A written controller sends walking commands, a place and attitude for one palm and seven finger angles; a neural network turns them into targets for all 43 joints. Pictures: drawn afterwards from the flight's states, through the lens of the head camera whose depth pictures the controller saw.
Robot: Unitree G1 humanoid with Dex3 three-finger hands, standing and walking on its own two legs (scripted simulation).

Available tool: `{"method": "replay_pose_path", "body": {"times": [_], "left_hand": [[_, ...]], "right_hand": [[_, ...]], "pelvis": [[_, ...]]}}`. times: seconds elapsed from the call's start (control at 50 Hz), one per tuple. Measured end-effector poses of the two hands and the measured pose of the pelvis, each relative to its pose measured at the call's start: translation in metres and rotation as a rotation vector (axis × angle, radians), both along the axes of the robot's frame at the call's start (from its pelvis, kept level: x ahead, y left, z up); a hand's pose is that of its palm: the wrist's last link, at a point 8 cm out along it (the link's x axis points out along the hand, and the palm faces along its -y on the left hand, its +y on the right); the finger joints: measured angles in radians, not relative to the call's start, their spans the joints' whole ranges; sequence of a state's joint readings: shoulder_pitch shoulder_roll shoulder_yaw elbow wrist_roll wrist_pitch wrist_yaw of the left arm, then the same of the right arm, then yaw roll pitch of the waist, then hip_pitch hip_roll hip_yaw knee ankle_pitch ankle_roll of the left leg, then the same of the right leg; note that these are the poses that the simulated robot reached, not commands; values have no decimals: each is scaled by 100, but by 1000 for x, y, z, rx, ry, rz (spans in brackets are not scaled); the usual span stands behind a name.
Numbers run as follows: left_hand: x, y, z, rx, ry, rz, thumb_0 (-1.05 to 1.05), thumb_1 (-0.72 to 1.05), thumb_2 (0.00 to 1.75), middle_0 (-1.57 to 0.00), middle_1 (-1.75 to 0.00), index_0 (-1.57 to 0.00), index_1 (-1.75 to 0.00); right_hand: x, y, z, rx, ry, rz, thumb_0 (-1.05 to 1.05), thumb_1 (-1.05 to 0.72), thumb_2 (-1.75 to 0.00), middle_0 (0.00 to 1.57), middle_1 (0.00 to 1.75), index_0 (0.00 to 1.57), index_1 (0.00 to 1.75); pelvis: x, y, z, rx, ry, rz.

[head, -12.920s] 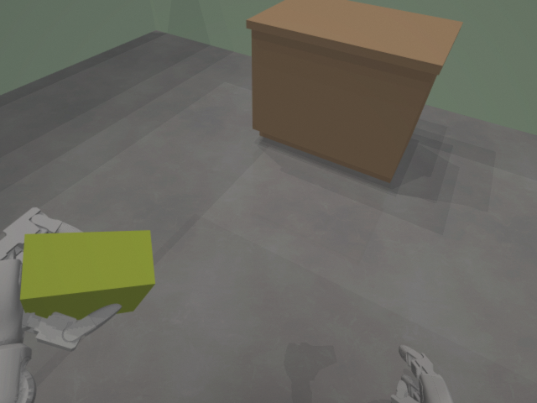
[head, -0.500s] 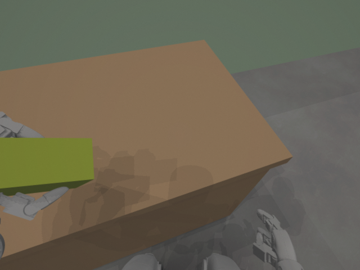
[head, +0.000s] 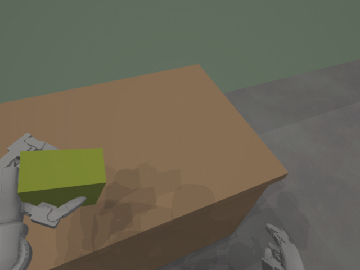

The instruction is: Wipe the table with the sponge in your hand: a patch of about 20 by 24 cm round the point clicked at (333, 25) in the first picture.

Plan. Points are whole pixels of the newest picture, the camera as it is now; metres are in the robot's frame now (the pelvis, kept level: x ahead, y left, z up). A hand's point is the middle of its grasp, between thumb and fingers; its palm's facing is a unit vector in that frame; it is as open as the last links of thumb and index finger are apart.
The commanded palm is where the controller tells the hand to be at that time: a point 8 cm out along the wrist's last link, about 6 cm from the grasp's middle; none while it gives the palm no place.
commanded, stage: come to a stop and stand still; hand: left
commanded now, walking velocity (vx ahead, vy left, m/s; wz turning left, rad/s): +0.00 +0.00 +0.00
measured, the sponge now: (75, 181) +0.24 +0.21 +0.13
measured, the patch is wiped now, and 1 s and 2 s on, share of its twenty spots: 0.00 0.00 0.00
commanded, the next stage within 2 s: look again from close up in 0.40 s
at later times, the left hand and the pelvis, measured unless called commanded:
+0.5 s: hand (59, 175) +0.23 +0.23 +0.15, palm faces +0.40 -0.86 -0.33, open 10.3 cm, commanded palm +0.17 +0.27 +0.17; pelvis +0.02 -0.02 +0.00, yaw +1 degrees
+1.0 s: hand (7, 182) +0.21 +0.29 +0.16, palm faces +0.44 -0.82 -0.37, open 10.3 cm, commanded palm +0.14 +0.30 +0.17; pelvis -0.01 +0.02 -0.01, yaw +1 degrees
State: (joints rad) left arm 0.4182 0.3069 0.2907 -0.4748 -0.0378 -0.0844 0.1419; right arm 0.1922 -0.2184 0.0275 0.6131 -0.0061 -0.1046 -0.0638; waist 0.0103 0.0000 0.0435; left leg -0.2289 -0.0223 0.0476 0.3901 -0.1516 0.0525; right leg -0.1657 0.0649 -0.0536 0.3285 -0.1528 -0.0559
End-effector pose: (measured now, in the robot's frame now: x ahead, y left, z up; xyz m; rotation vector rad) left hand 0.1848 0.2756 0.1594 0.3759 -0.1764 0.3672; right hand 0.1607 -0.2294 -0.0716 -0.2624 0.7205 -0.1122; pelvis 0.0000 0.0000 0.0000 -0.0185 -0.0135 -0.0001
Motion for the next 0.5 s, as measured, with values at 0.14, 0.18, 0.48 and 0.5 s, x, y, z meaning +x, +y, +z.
{"method": "replay_pose_path", "body": {"times": [0.14, 0.18, 0.48, 0.5], "left_hand": [[4, -7, 21, 102, -15, -49, -1, -52, 102, -71, -138, -72, -137], [2, -4, 22, 111, 2, -29, -1, -52, 102, -71, -138, -72, -137], [6, -11, 2, -11, 20, 38, -1, -52, 102, -71, -138, -72, -137], [6, -12, 4, -3, 15, 29, -1, -52, 102, -71, -138, -72, -137]], "right_hand": [[19, -11, 1, 13, -14, -29, 1, -90, -90, 20, 30, 20, 30], [25, -12, 0, 23, -18, -29, 1, -90, -90, 20, 30, 20, 30], [52, -2, 4, 42, -40, 39, 1, -90, -90, 20, 30, 20, 30], [52, -2, 5, 43, -42, 38, 1, -90, -90, 20, 30, 20, 30]], "pelvis": [[12, -6, 0, -1, 13, 5], [16, -7, 0, -1, 15, 6], [20, -16, 0, 2, 1, 24], [20, -16, 0, 2, 1, 24]]}}
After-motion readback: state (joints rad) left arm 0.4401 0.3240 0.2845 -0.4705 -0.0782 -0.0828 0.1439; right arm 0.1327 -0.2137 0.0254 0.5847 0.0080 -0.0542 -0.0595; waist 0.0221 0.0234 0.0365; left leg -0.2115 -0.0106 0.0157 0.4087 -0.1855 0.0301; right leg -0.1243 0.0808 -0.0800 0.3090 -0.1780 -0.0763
